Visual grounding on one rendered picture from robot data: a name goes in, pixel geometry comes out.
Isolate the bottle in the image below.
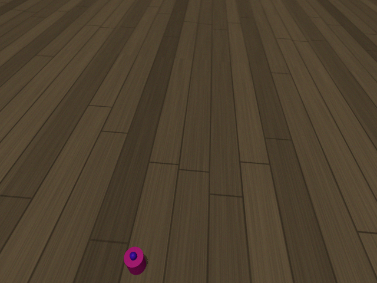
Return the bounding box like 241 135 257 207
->
124 247 146 275

